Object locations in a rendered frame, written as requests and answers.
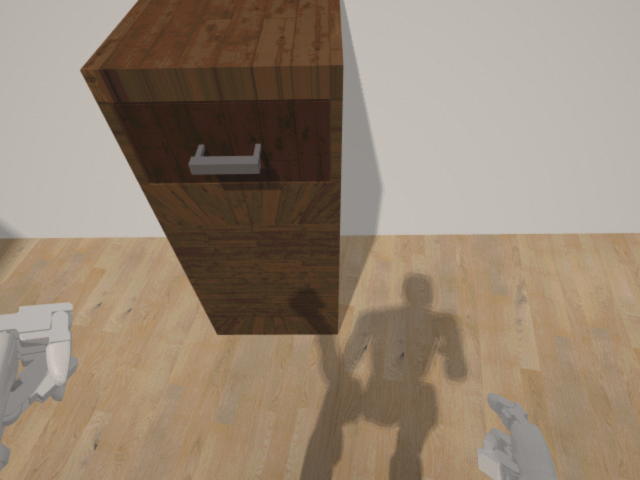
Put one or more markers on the handle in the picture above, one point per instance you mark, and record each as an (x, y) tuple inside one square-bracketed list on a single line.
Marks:
[(205, 165)]

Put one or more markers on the right robot hand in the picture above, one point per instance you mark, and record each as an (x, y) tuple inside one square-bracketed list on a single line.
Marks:
[(524, 451)]

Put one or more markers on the cabinet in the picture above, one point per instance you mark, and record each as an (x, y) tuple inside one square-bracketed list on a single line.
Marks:
[(262, 257)]

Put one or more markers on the drawer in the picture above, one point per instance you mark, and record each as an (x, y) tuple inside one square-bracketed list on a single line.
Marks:
[(294, 137)]

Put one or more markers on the left robot hand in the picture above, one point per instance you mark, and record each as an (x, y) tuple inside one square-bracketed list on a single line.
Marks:
[(40, 336)]

